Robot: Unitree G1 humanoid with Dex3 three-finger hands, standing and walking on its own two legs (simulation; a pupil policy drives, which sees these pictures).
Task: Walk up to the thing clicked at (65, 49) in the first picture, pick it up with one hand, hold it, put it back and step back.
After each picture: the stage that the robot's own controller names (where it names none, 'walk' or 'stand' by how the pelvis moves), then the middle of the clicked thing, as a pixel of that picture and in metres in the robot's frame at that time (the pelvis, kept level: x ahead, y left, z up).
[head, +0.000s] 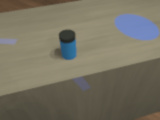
stand; (68, 45) +0.53 +0.09 +0.04
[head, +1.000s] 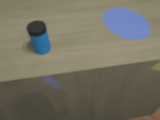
rise first; (39, 38) +0.50 +0.20 +0.07
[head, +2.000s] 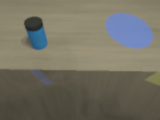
stand; (36, 33) +0.53 +0.22 +0.07
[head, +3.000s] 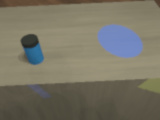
stand; (33, 50) +0.51 +0.24 +0.04
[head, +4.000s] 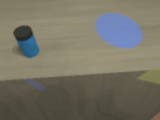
stand; (27, 42) +0.51 +0.25 +0.04
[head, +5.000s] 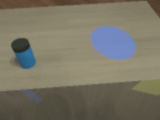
stand; (24, 54) +0.49 +0.26 +0.04
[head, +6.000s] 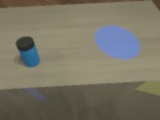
stand; (28, 52) +0.50 +0.25 +0.04
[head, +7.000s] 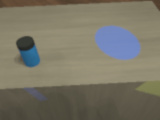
stand; (28, 52) +0.50 +0.25 +0.04
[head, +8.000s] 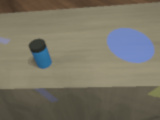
rise first; (41, 54) +0.49 +0.24 +0.04
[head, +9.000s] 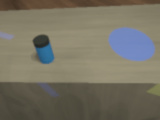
go down; (44, 49) +0.52 +0.23 +0.04
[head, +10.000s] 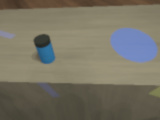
go down; (45, 49) +0.52 +0.23 +0.05
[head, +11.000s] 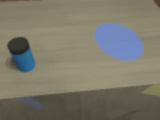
go down; (22, 55) +0.46 +0.22 +0.06
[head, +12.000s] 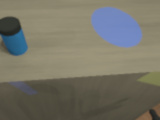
close in; (13, 37) +0.49 +0.22 +0.08
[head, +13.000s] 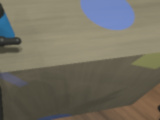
close; out of the picture +0.51 +0.23 +0.11
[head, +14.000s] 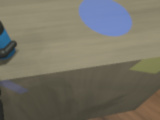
lift; out of the picture +0.47 +0.24 +0.10
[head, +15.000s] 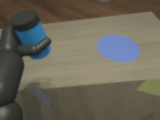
lift; (32, 36) +0.35 +0.15 +0.28
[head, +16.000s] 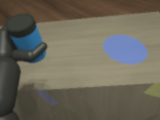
hold; (28, 40) +0.33 +0.17 +0.28
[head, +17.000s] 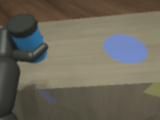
hold; (29, 40) +0.33 +0.16 +0.28
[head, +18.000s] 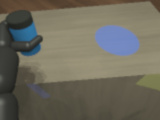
crouch; (25, 34) +0.40 +0.18 +0.23
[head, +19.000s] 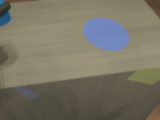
lower; out of the picture +0.50 +0.23 +0.26
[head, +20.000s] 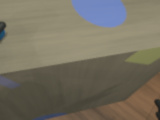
lower; out of the picture +0.52 +0.24 +0.11
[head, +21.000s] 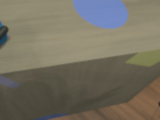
lower; out of the picture +0.51 +0.24 +0.11
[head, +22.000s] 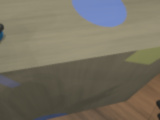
lower; out of the picture +0.52 +0.24 +0.11
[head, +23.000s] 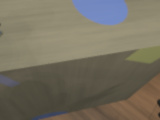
lower; out of the picture +0.52 +0.25 +0.11
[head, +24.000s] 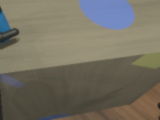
open; out of the picture +0.51 +0.23 +0.11
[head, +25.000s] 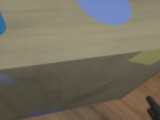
sink last; out of the picture +0.51 +0.23 +0.11
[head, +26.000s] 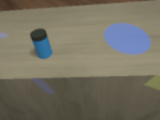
sink last; (41, 44) +0.53 +0.24 +0.09
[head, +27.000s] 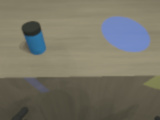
stand; (34, 38) +0.51 +0.23 +0.08
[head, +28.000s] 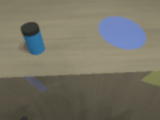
stand; (33, 39) +0.53 +0.22 +0.08
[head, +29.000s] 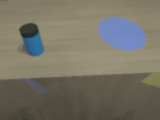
stand; (32, 40) +0.52 +0.22 +0.09
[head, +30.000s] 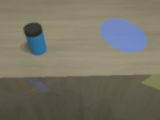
stand; (35, 39) +0.52 +0.22 +0.07
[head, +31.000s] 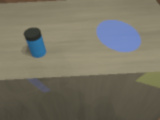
walk; (35, 43) +0.54 +0.23 +0.04
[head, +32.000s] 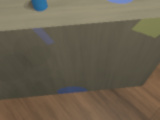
walk; out of the picture +0.73 +0.23 +0.06
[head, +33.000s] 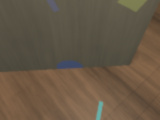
walk; out of the picture +1.06 +0.19 +0.05
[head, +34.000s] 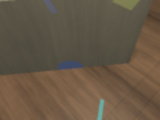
stand; out of the picture +1.09 +0.26 +0.05
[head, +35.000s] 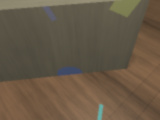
stand; out of the picture +1.11 +0.25 +0.04
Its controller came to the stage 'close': yes
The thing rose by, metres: 0.22
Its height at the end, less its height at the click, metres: +0.00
